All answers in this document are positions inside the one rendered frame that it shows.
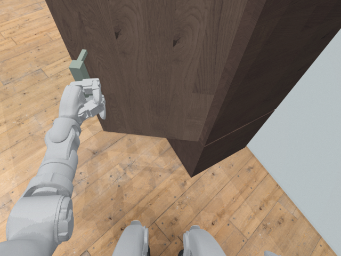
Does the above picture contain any handle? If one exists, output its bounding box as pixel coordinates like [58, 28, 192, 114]
[69, 49, 102, 98]

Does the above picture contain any right robot thigh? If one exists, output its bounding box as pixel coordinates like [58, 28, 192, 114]
[183, 229, 226, 256]

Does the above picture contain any robot left upper arm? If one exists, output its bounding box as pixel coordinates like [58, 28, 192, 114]
[0, 195, 74, 256]

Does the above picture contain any left robot thigh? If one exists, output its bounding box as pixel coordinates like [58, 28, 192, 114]
[112, 225, 149, 256]

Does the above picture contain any left robot hand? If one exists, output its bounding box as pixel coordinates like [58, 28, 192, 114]
[59, 78, 106, 126]

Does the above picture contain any cupboard door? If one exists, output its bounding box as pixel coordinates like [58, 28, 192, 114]
[45, 0, 248, 142]

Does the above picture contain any robot left forearm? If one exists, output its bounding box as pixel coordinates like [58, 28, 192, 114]
[6, 117, 81, 241]

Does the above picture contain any robot thigh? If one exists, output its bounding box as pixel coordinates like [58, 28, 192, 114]
[112, 225, 149, 256]
[183, 229, 226, 256]

